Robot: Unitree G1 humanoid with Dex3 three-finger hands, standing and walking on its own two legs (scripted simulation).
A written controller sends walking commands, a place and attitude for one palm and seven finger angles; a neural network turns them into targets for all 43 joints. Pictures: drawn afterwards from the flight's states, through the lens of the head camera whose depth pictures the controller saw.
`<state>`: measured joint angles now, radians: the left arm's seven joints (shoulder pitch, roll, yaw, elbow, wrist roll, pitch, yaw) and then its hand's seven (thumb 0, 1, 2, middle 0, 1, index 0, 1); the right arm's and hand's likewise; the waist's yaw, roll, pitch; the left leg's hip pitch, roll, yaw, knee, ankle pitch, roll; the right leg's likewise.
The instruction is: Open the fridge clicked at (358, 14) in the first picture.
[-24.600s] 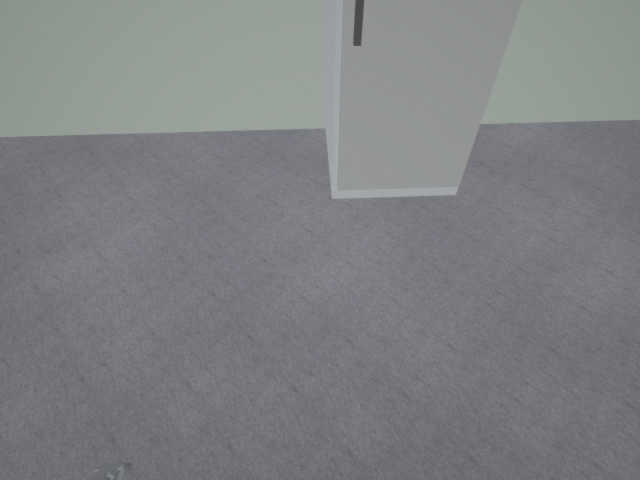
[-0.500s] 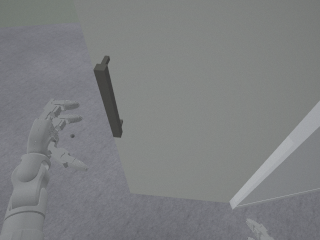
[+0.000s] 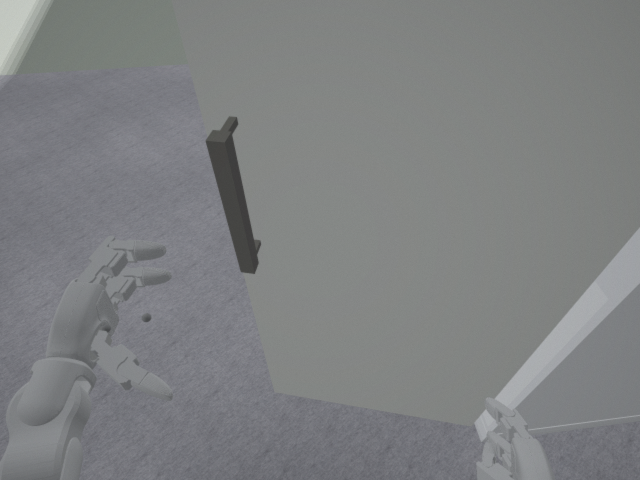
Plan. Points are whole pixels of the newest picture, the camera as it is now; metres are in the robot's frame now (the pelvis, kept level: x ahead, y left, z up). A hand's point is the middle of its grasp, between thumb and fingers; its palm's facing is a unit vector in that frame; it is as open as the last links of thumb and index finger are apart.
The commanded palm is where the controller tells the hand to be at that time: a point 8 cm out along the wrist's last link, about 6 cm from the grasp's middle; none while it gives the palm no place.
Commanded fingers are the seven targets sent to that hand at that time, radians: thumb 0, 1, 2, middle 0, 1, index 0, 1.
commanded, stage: draw the hand back to the body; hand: left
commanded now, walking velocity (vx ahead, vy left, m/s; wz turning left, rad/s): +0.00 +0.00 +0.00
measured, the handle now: (241, 203) +0.44 +0.16 +0.12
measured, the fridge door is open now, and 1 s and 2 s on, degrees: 74 74 74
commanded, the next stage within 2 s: step back with the hand held close in 1.60 s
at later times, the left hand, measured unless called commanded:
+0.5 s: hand (107, 314) +0.24 +0.24 +0.14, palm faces +0.13 -0.99 -0.04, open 14.7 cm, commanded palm +0.20 +0.29 +0.15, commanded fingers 0.00 -0.37 0.29 -0.24 -1.04 -0.24 -1.04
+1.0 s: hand (52, 305) +0.23 +0.28 +0.17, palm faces +0.44 -0.83 -0.36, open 11.0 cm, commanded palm +0.17 +0.31 +0.19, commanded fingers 0.00 0.54 0.73 -0.21 -0.51 -0.21 -0.51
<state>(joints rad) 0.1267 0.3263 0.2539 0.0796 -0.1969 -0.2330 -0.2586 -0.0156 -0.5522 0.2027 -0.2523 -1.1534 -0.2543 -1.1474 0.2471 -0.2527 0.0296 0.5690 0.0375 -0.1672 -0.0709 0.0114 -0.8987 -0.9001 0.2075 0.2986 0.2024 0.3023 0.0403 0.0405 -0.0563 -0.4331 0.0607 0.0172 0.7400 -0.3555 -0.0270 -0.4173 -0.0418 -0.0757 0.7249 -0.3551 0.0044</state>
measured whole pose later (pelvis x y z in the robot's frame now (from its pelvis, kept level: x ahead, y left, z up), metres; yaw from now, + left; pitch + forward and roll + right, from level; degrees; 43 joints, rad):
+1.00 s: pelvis +0.02 +0.02 +0.03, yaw -1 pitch -5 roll +0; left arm 0.36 0.33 0.30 -0.29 -0.06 -0.05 0.10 -0.01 0.19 0.56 -0.23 -0.72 -0.23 -0.71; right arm 0.22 -0.22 0.04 0.67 -0.01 -0.17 -0.09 0.01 -0.90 -0.90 0.21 0.30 0.20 0.30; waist 0.08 0.05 0.02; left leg -0.10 0.03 0.06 0.44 -0.25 0.00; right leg -0.10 -0.06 -0.05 0.43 -0.24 0.03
